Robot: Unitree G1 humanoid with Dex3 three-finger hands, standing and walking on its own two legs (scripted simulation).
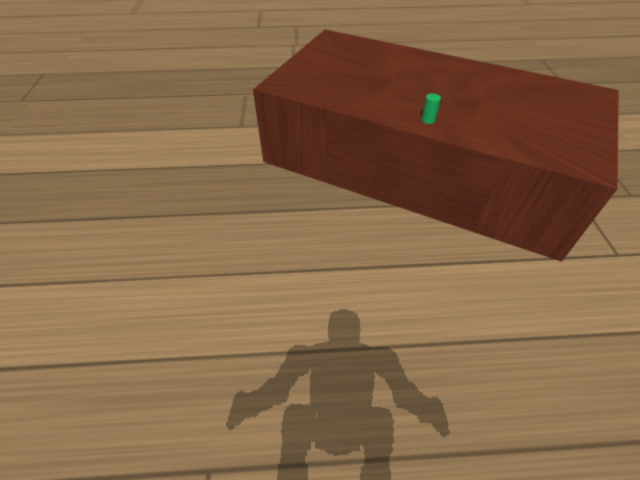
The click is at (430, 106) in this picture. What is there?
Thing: squat round
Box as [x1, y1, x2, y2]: [421, 94, 440, 123]
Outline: 436,94 428,94 426,96 421,118 422,121 426,123 431,123 435,119 440,97
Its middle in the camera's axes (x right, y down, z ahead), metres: +0.41 -0.47 +1.49
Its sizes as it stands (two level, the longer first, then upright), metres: 0.054 0.054 0.097
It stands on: a support 0.39 m high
